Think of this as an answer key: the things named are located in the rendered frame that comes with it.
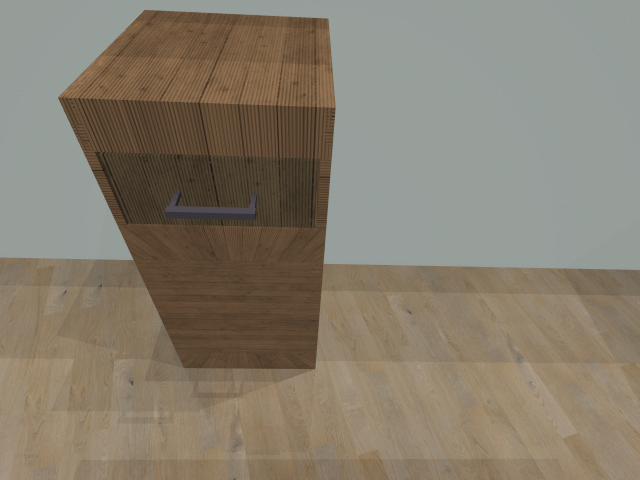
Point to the handle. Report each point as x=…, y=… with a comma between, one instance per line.
x=219, y=213

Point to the drawer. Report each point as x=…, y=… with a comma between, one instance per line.
x=145, y=183

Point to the cabinet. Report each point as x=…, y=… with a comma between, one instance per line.
x=196, y=83

